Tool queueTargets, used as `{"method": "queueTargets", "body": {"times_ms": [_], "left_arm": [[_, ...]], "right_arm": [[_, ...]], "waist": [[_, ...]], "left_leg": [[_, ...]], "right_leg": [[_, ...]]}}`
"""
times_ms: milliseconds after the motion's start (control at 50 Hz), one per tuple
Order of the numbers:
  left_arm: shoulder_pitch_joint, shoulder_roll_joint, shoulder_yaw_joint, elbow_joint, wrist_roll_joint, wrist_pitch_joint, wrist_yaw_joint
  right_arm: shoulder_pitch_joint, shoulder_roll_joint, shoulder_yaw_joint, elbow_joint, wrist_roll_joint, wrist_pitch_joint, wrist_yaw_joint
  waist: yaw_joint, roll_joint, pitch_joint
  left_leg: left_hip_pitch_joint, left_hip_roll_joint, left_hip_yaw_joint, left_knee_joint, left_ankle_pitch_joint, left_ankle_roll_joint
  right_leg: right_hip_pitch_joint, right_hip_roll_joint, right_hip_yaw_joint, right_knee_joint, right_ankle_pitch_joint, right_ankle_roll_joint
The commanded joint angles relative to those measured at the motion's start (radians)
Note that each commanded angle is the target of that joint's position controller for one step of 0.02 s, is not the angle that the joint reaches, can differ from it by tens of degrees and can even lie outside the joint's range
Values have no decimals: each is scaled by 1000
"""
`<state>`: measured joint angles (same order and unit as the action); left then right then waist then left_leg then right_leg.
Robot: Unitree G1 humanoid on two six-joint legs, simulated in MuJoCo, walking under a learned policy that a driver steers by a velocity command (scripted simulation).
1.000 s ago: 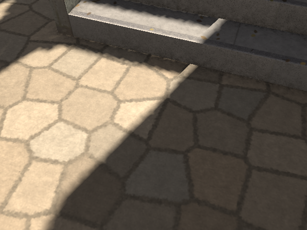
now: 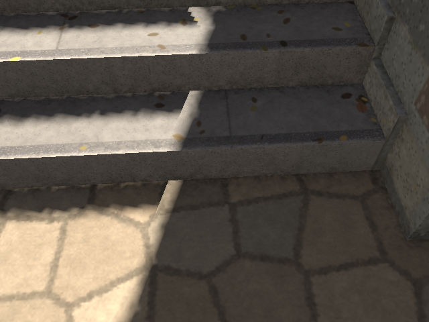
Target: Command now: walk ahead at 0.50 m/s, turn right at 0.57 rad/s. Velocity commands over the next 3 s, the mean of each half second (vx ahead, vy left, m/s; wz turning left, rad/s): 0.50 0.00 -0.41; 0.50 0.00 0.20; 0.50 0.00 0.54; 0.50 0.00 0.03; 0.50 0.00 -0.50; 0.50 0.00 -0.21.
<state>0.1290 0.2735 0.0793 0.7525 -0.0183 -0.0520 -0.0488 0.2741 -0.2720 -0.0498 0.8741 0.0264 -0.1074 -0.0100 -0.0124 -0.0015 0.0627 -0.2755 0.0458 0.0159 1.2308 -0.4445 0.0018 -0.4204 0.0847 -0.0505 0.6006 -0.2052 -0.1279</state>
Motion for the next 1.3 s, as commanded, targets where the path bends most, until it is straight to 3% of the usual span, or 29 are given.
{"method": "queueTargets", "body": {"times_ms": [20, 60, 120, 220, 320, 360, 380, 400, 420, 440, 460, 500, 520, 580, 680, 780, 820, 860, 880, 900, 920, 940, 980, 1000, 1100, 1180, 1240, 1280, 1300], "left_arm": [[78, 98, 28, -47, -2, -23, 11], [57, 96, 24, -62, 6, -25, 20], [106, 147, 37, -56, 4, -27, 40], [189, 149, 36, -40, -4, -12, 57], [255, 151, 31, -2, -2, -9, 65], [241, 163, 34, 2, 3, -2, 69], [229, 148, 28, -3, 7, 0, 68], [213, 115, 12, -20, 18, -1, 64], [326, 58, -8, -30, 2, -14, 63], [350, 70, -16, -19, -9, -26, 60], [266, 148, 0, -26, -22, -32, 55], [108, 150, -1, -67, 5, -38, 51], [104, 141, 3, -67, 16, -36, 51], [152, 82, -11, -59, 10, -19, 52], [-13, 49, -32, -110, 30, -34, 48], [-141, 91, -29, -155, 9, -52, 39], [-103, 129, -19, -151, 20, -63, 43], [72, 187, 7, -114, 37, -69, 58], [244, 252, 23, -99, 55, -62, 68], [272, 303, 38, -71, 62, -45, 60], [259, 219, 19, -85, 55, -41, 60], [215, 172, 4, -91, 43, -41, 62], [114, 126, -11, -87, 41, -45, 56], [98, 116, -12, -78, 37, -53, 56], [50, 152, 12, -51, 24, -69, 58], [60, 179, 18, -36, 24, -52, 66], [99, 205, 18, -18, 10, -47, 55], [90, 232, 24, -9, 1, -36, 55], [56, 224, 21, -19, -9, -24, 57]], "right_arm": [[-61, -139, -33, -114, -15, -51, -4], [-31, -131, -40, -120, -32, -22, -3], [-106, -91, -29, -159, -46, -4, -8], [-281, -57, -8, -208, -31, -14, 10], [-340, -106, -17, -244, -23, -36, 37], [-283, -123, -23, -234, -26, -42, 37], [-188, -150, -38, -208, -31, -45, 32], [-42, -188, -50, -186, -44, -48, 25], [105, -271, -77, -156, -54, -41, 23], [157, -220, -69, -123, -25, -30, 33], [113, -156, -49, -130, -6, -25, 31], [-11, -119, -29, -150, -36, -10, 28], [-37, -97, -19, -153, -44, -12, 29], [-51, -107, -18, -136, -29, -18, 33], [5, -174, -37, -96, -12, -7, 22], [86, -201, -49, -58, 7, 6, 15], [54, -213, -56, -65, 4, 14, 10], [45, -156, -38, -78, -12, 15, 8], [25, -91, -13, -114, -35, 10, 9], [129, -35, 6, -146, -7, -5, 10], [94, -136, -11, -125, 10, -1, 12], [21, -172, -21, -141, 10, 6, 14], [-24, -144, -19, -153, -16, 27, 10], [-10, -116, -12, -160, -11, 40, 13], [-64, -67, 2, -205, -10, 60, 14], [-128, -35, 17, -230, -20, 70, 32], [-175, -92, -1, -269, -28, 83, 43], [-178, -106, -13, -292, -29, 87, 47], [-65, -108, -25, -268, -33, 89, 45]], "waist": [[23, 29, -122], [-16, 7, -105], [-5, -11, -78], [78, -79, -68], [93, -96, -54], [55, -116, -62], [7, -105, -117], [-62, -71, -247], [-61, 145, -407], [-71, 297, -423], [-84, 178, -270], [-52, 46, -80], [-24, 48, -63], [17, 90, -70], [-20, 61, -53], [-52, 86, -39], [-11, 102, -62], [81, 83, -183], [155, -38, -334], [88, -355, -405], [114, -212, -323], [115, -137, -220], [55, -88, -117], [29, -107, -100], [5, -89, -78], [22, -99, -111], [41, -88, -70], [14, -104, -82], [-60, -87, -135]], "left_leg": [[-432, 72, -108, -8, 100, 10], [-338, 88, -101, -88, 141, -18], [-340, 70, -66, -253, 247, -62], [-255, -7, -39, -632, 554, -61], [-281, -10, -75, -748, 470, -4], [-219, -25, -51, -781, 398, 32], [-78, -40, -32, -809, 410, 62], [176, 53, -115, -753, 447, 123], [581, 252, -485, -769, 307, 278], [667, 352, -781, -905, 103, 329], [561, 330, -708, -938, -41, 280], [285, 248, -473, -988, 157, 237], [208, 215, -403, -1011, 268, 224], [114, 168, -274, -1066, 419, 230], [65, 102, -157, -1077, 499, 210], [141, 144, -243, -999, 418, 188], [154, 146, -276, -928, 451, 158], [64, 59, -237, -706, 550, 101], [-105, -23, -164, -409, 306, 59], [-426, -108, -95, -154, -161, 26], [-517, -45, -156, -10, -147, 20], [-552, -8, -141, 24, -55, 24], [-486, 51, -112, -23, 72, 9], [-446, 73, -111, -39, 101, 4], [-410, 81, -80, -185, 263, -47], [-230, 45, -5, -376, 387, -31], [-226, 30, 15, -428, 294, 4], [-161, -18, 56, -506, 205, 52], [-23, -74, 97, -606, 230, 81]], "right_leg": [[409, -284, 457, -335, 193, -190], [279, -247, 400, -372, 282, -184], [189, -211, 321, -387, 383, -178], [172, -153, 271, -359, 240, -97], [359, -257, 390, -264, 186, -78], [404, -270, 401, -200, 314, -56], [399, -224, 369, -98, 458, -35], [296, -172, 323, 110, 433, -7], [-56, -30, 207, 469, 147, 73], [-268, 1, 214, 656, -358, 94], [-361, -61, 245, 726, -305, 84], [-341, -148, 159, 644, -165, 90], [-286, -180, 156, 584, -129, 92], [-204, -201, 119, 475, -89, 111], [-117, -158, 84, 89, 147, 162], [-55, -115, 106, -103, 193, 163], [26, -111, 101, -141, 152, 137], [331, -151, 113, -160, 145, 76], [597, -338, 279, -129, 197, 12], [791, -524, 660, -240, 45, -113], [726, -500, 694, -292, -135, -104], [622, -471, 547, -304, -138, -69], [423, -392, 361, -361, 46, -55], [360, -387, 307, -387, 93, -55], [282, -343, 63, -449, 362, -75], [256, -328, -66, -415, 370, -35], [311, -378, -57, -369, 275, -22], [354, -378, -79, -238, 551, 7], [346, -346, -123, -42, 758, 33]]}}
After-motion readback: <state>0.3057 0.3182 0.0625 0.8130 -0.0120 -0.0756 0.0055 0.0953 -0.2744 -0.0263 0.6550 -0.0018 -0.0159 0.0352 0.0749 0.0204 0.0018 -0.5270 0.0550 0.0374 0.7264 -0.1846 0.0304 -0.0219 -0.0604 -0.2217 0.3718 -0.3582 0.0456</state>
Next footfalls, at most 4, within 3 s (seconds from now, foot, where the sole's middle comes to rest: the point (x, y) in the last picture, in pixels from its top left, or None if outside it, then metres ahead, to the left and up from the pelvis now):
0.40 left None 0.42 0.11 -0.76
0.86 right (275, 268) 0.61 -0.17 -0.76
1.32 left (193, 223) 0.77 0.10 -0.76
1.82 right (222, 119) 1.10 -0.01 -0.59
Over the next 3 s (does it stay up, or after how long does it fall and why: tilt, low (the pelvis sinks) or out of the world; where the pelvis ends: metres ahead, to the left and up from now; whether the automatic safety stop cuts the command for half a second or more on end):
stays up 1.58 -0.01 0.44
